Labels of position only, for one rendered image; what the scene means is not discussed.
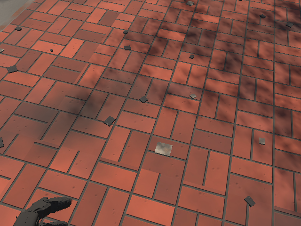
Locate robot left hand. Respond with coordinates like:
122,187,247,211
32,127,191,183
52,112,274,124
13,197,71,226

